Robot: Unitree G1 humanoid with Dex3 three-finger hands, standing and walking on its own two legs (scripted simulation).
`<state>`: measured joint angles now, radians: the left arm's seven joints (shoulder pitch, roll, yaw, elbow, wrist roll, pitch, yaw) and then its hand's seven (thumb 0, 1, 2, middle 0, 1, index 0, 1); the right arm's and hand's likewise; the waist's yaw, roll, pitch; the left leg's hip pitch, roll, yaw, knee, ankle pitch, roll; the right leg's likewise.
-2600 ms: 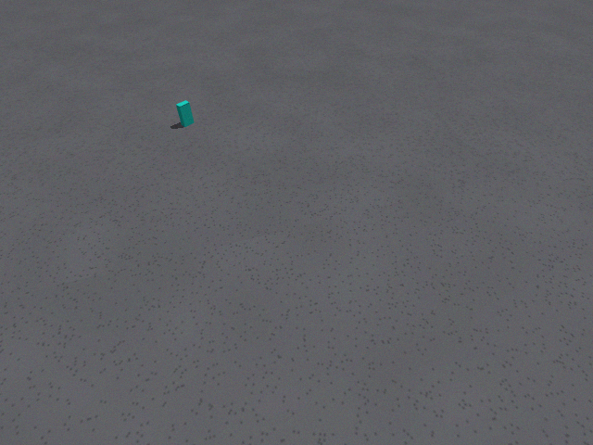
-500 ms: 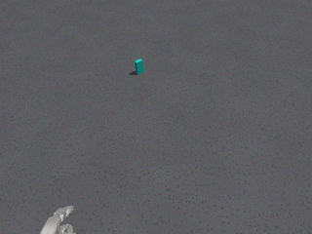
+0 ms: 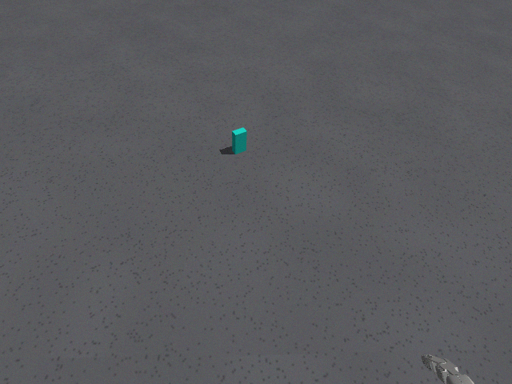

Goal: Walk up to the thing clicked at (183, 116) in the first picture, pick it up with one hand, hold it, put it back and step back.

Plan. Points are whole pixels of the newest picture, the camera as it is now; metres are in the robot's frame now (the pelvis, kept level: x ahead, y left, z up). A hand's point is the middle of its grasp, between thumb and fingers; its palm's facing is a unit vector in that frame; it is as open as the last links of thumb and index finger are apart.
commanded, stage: walk up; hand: left
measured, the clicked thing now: (239, 141) +1.42 +0.11 -0.70
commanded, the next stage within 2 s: none
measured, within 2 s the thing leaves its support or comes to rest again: neither
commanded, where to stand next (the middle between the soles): +1.10 -0.09 m, yaw +0 degrees
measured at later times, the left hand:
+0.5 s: hand (175, 274) +0.34 +0.18 -0.11, palm faces -0.02 -0.92 -0.39, open 7.4 cm
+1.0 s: hand (179, 212) +0.52 +0.21 -0.15, palm faces -0.05 -0.95 -0.32, open 7.4 cm
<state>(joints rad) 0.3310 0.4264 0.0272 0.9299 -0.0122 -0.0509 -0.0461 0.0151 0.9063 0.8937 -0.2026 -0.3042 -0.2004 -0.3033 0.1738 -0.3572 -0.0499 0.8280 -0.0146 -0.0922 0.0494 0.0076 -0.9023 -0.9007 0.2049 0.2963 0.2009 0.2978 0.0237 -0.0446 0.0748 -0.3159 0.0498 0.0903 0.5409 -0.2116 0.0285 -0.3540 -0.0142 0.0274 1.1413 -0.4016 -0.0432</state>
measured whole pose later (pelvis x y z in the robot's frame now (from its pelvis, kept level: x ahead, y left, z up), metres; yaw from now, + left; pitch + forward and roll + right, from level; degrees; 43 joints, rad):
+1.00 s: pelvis +0.47 -0.06 +0.00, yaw +0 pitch -3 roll -1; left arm 0.31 0.44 0.04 0.89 -0.01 -0.05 -0.05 0.01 0.90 0.89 -0.20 -0.30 -0.20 -0.30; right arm 0.25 -0.37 -0.05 0.84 -0.01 -0.09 0.04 0.01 -0.90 -0.90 0.21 0.30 0.20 0.30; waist 0.00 -0.06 0.08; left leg -0.24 0.04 0.09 0.51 -0.21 0.02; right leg -0.44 -0.04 0.03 1.08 -0.36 -0.03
